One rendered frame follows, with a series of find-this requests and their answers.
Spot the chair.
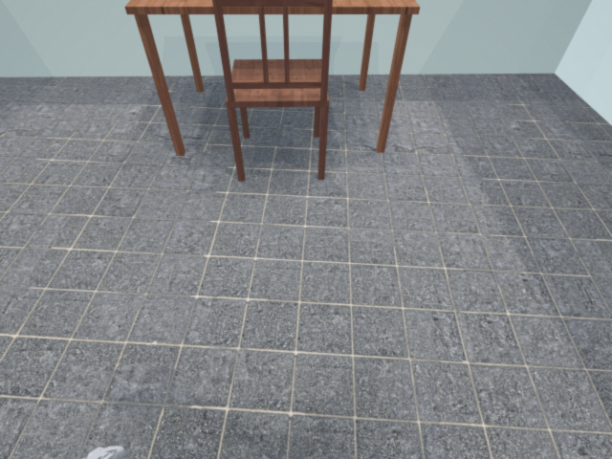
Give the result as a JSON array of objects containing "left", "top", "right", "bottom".
[{"left": 212, "top": 0, "right": 333, "bottom": 182}]

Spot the table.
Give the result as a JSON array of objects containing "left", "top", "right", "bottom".
[{"left": 125, "top": 0, "right": 420, "bottom": 156}]

